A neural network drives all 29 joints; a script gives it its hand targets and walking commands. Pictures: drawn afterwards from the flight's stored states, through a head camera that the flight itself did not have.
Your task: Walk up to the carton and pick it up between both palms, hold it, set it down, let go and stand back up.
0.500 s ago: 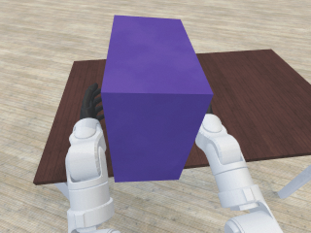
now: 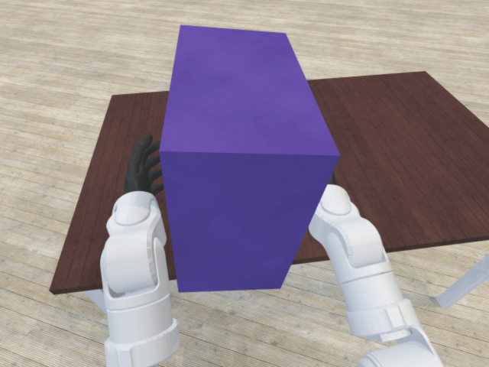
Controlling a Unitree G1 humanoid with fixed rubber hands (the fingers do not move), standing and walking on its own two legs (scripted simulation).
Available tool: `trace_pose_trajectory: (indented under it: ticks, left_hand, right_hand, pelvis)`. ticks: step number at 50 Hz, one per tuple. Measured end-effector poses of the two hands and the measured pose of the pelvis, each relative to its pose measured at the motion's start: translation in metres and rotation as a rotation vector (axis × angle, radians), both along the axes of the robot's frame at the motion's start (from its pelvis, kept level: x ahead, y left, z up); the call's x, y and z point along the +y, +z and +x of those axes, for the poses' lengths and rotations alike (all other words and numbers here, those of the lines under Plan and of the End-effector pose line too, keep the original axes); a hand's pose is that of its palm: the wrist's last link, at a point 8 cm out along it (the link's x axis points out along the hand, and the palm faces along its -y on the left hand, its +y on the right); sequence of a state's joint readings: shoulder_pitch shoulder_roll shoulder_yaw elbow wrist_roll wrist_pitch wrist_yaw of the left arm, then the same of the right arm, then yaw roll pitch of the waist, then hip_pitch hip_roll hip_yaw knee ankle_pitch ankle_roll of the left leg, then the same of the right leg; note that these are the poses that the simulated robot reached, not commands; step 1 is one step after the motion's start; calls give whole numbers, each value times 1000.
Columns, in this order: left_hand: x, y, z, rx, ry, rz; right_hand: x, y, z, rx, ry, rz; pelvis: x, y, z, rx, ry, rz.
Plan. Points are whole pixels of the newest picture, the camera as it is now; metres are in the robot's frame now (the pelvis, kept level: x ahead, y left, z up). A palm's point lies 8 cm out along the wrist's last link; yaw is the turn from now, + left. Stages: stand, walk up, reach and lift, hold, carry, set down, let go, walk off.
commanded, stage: hold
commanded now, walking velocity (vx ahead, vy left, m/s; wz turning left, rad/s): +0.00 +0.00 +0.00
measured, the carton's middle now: (232, 162) +0.41 +0.00 +0.14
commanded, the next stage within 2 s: none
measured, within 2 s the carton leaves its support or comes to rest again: neither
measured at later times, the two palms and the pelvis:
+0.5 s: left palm (139, 190) +0.34 +0.13 +0.17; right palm (320, 178) +0.35 -0.13 +0.15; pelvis -0.01 +0.00 +0.00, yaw +0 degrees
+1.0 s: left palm (137, 192) +0.34 +0.13 +0.17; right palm (317, 184) +0.35 -0.12 +0.14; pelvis -0.01 +0.00 +0.00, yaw +0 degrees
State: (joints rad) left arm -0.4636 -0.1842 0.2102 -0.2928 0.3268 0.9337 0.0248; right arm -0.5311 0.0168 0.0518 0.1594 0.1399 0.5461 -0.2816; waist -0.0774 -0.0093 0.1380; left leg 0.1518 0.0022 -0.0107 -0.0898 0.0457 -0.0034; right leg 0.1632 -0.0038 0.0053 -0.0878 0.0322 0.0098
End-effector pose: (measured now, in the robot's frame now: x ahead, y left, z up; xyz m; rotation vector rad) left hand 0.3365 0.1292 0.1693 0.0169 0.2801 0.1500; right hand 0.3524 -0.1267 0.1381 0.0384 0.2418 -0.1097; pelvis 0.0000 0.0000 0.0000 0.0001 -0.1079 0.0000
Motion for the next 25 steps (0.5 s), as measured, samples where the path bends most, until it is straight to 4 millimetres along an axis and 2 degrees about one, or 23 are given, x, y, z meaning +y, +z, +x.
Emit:
trace_pose_trajectory:
  ticks: [9, 18, 25]
  left_hand:
    - [0, 6, -5, -26, 6, 1]
    - [0, 0, 2, 1, -4, -2]
    - [1, 5, 1, -32, -1, -2]
  right_hand:
    - [0, 8, -2, -26, 4, 0]
    - [0, 2, 1, 1, -7, -1]
    - [1, 11, 2, -32, -1, -14]
  pelvis:
    - [-2, 0, -5, -1, 2, -1]
    - [-1, 0, -9, 15, -1, -1]
    - [0, 0, -6, 28, 2, -1]
